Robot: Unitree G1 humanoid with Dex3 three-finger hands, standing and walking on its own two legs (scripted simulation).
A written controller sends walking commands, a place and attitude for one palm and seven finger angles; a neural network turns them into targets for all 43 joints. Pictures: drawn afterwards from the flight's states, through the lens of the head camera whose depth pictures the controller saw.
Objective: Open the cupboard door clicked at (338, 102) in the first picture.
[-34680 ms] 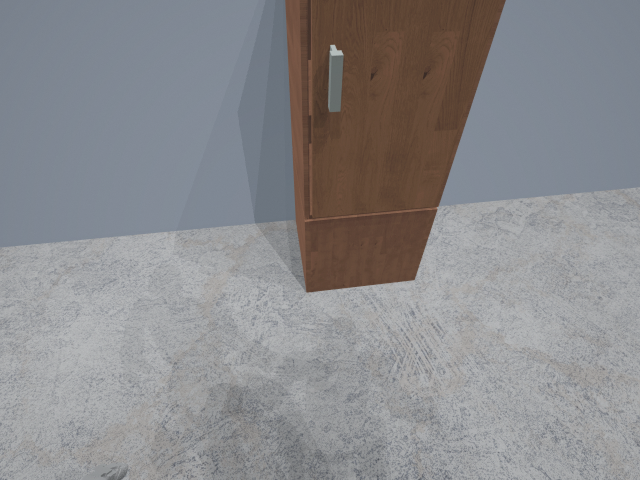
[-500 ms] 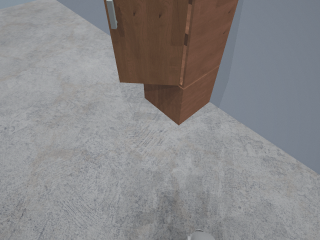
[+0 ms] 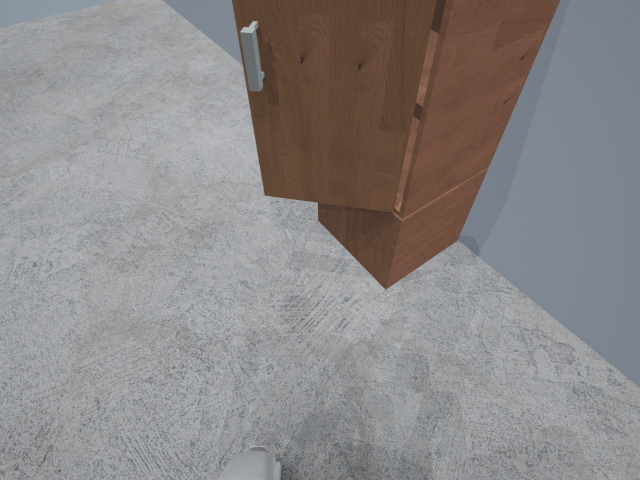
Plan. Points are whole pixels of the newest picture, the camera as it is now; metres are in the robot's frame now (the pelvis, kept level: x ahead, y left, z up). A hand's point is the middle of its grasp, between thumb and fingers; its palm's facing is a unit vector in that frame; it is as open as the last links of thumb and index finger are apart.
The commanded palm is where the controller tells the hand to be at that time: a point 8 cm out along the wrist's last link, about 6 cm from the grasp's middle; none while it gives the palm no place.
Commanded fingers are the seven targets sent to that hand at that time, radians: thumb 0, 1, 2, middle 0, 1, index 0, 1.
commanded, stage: take the last steps up to it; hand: left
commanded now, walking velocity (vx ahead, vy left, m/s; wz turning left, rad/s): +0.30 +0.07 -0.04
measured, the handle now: (255, 56) +0.87 +0.22 +0.09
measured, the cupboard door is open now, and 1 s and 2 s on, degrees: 43 43 43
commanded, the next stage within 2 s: come to a stop and stand still in 0.48 s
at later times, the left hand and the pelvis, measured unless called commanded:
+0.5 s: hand (197, 374) +0.29 +0.24 -0.17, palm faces -0.05 -0.97 -0.24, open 7.3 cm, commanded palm none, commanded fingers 0.00 0.90 0.90 -0.20 -0.30 -0.20 -0.30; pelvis +0.19 +0.05 -0.01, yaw -4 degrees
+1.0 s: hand (205, 349) +0.34 +0.25 -0.20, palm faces +0.00 -0.98 -0.21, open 7.3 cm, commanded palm none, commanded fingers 0.00 0.90 0.90 -0.20 -0.30 -0.20 -0.30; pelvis +0.28 +0.06 -0.02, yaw -4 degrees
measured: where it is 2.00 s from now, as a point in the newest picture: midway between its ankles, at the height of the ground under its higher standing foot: (327, 464)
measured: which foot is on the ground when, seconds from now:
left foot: up 0.00-0.10, down 0.12-0.54, up 0.56-0.82, down 0.84-1.00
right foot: down 0.00-0.12, up 0.14-0.52, down 0.54-0.86, up 0.88-1.00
